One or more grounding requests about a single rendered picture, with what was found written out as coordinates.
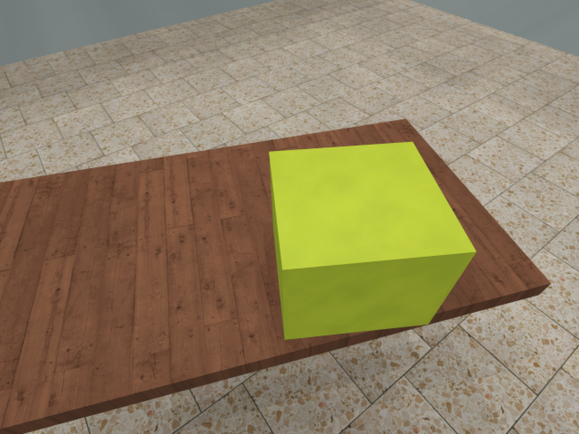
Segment carton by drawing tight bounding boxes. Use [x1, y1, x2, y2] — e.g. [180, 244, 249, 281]
[269, 142, 476, 340]

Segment table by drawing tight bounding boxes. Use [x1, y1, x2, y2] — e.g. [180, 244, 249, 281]
[0, 119, 551, 434]

